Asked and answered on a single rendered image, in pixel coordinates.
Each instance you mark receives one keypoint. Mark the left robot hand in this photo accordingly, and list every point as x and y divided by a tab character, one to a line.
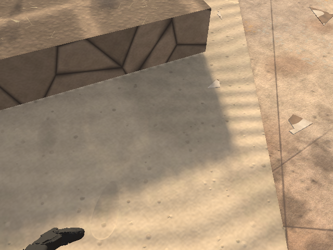
54	238

